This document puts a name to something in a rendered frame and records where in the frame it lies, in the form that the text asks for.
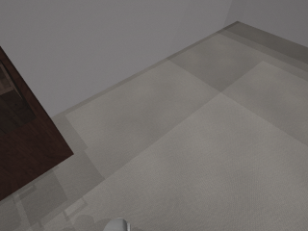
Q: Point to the drawer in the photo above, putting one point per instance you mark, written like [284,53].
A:
[14,108]

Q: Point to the cabinet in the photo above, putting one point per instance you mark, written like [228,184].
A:
[31,149]

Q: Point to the robot left thigh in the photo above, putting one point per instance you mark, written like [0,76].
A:
[118,224]

